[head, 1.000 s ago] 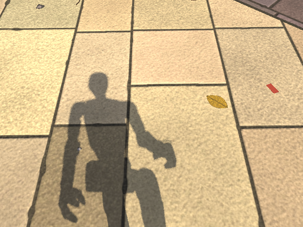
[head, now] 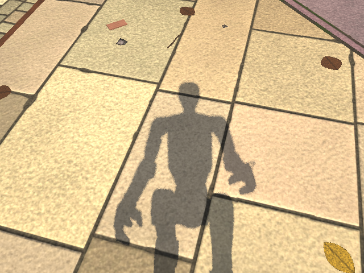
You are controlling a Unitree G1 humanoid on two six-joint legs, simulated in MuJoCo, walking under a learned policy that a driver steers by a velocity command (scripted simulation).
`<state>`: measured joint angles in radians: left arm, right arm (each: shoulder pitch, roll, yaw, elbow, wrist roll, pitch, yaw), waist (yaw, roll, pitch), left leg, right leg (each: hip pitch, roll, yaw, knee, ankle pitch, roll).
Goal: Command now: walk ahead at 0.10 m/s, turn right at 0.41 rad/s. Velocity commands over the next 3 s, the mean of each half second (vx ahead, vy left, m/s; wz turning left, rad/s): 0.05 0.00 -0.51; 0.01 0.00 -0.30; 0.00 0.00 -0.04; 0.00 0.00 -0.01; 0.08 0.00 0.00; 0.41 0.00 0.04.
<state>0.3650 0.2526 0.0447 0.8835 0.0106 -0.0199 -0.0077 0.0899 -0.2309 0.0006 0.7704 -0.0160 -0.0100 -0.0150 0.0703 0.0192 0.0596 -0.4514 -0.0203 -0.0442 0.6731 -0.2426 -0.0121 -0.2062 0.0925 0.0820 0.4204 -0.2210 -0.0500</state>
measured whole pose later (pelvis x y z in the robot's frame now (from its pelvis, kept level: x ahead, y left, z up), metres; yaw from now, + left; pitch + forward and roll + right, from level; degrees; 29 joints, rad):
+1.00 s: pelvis +0.00 +0.00 +0.00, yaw -26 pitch -1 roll +0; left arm 0.21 0.24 0.01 0.80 0.01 0.03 0.01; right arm 0.23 -0.24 -0.02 0.81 -0.02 0.03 -0.03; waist 0.01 -0.03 0.04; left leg -0.17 -0.02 0.00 0.44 -0.24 0.02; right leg -0.21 0.09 0.08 0.46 -0.24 -0.05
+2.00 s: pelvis +0.01 +0.01 +0.00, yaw -25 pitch -1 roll +0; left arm 0.26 0.17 -0.02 1.17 0.01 0.01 0.04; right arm 0.28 -0.17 0.02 1.12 -0.01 -0.01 -0.04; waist 0.00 0.00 0.03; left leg -0.13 -0.05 -0.01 0.38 -0.23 0.05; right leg -0.15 0.05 0.08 0.37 -0.20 -0.01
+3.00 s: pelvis +0.21 -0.14 -0.01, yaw -23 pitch +1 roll +0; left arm 0.51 0.13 0.01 1.12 0.02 -0.11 0.02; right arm 0.06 -0.19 -0.04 0.95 -0.02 -0.04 0.03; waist 0.03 0.03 0.04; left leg -0.64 0.03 0.09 0.73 -0.08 0.07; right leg 0.13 0.07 -0.08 0.16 -0.31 -0.08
